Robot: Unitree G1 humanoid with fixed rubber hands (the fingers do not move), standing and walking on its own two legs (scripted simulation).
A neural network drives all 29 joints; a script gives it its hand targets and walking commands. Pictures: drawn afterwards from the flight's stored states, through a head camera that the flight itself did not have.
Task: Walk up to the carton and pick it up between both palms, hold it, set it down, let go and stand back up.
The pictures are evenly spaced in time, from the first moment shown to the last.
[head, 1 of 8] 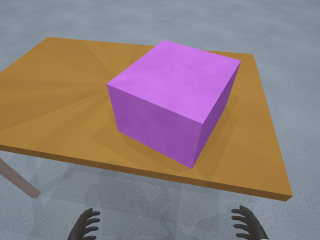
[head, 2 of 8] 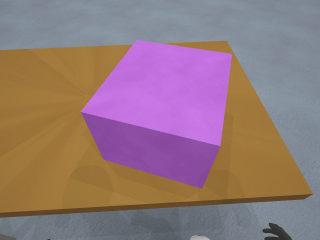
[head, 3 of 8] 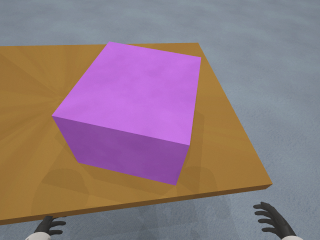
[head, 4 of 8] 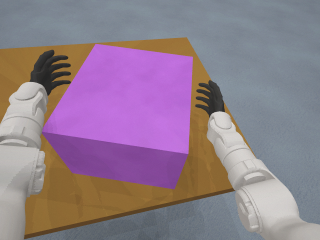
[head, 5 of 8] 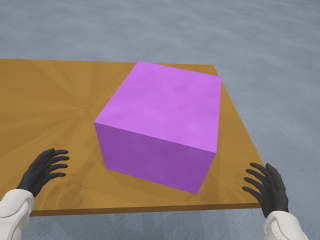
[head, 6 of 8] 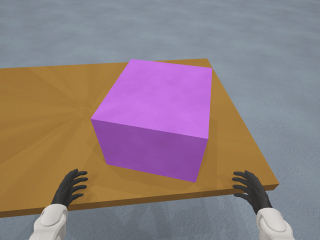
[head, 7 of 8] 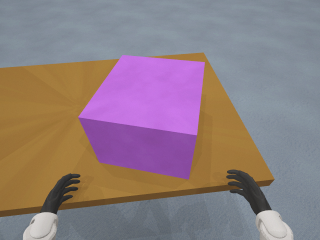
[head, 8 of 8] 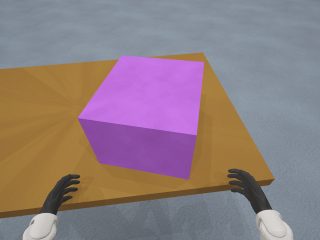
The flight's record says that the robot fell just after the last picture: no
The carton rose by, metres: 0.00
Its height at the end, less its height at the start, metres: +0.00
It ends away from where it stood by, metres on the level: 0.02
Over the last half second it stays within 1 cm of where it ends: yes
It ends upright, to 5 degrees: yes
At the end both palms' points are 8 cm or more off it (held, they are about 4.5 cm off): yes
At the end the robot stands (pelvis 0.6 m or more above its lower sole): yes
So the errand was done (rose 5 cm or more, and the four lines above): no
